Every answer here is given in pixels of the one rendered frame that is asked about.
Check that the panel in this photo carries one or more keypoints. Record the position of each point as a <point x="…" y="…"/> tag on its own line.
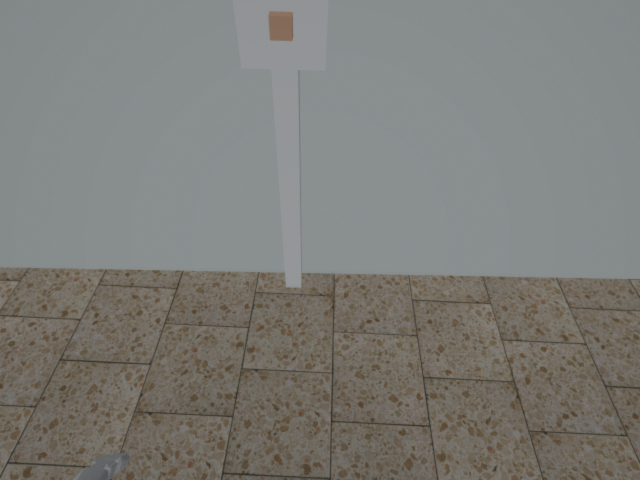
<point x="307" y="51"/>

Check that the left robot hand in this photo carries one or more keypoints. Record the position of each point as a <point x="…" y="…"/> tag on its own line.
<point x="104" y="467"/>

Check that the button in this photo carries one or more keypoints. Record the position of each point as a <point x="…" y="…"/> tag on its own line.
<point x="281" y="26"/>

